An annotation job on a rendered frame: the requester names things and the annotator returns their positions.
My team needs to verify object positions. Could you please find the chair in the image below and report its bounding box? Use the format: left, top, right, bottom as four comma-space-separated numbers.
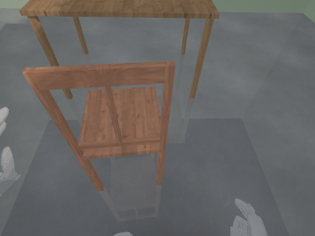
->
23, 61, 176, 192

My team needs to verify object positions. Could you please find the table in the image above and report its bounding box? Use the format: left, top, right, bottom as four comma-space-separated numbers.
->
19, 0, 220, 99

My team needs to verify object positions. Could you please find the robot right hand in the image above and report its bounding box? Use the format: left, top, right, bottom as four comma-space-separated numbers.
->
230, 199, 268, 236

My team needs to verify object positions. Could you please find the robot left hand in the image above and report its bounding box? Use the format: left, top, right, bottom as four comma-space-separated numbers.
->
0, 107, 21, 198

